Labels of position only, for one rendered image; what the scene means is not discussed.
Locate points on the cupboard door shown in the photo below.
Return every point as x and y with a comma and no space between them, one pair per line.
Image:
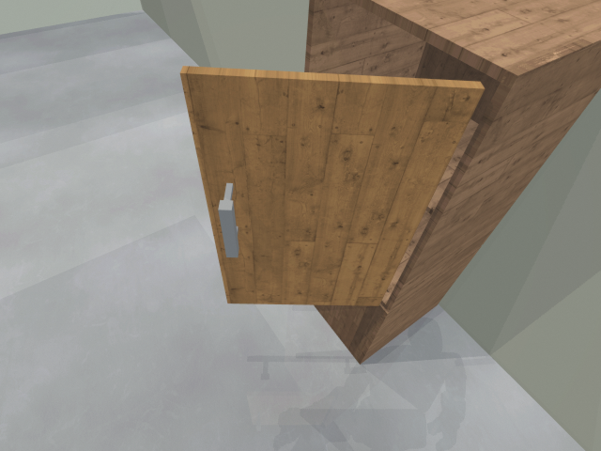
332,174

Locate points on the handle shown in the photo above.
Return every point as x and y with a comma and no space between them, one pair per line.
228,223

